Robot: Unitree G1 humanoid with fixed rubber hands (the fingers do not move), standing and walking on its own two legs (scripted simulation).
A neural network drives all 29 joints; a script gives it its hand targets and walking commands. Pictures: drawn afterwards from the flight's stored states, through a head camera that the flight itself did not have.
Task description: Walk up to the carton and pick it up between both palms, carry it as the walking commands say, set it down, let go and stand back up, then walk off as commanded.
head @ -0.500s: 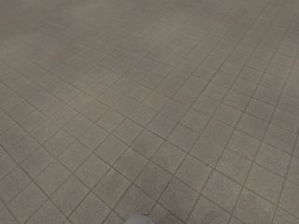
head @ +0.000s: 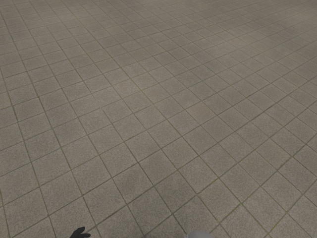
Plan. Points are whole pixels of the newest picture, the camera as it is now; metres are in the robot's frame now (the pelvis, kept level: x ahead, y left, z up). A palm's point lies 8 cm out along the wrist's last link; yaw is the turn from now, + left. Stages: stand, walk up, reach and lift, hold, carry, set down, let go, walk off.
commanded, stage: walk up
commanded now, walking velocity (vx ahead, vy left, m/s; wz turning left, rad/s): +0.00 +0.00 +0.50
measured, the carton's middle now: out of the picture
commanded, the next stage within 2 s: none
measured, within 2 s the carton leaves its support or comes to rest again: neither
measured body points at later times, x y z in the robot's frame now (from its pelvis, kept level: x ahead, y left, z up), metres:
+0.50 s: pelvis -0.01 -0.06 -0.01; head +0.02 -0.07 +0.44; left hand +0.05 +0.21 -0.12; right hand +0.11 -0.31 -0.16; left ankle -0.05 +0.07 -0.67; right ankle +0.04 -0.12 -0.74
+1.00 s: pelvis -0.05 -0.04 +0.00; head -0.04 +0.00 +0.44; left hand -0.11 +0.23 -0.15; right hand +0.16 -0.21 -0.13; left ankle -0.10 +0.03 -0.74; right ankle +0.02 -0.18 -0.67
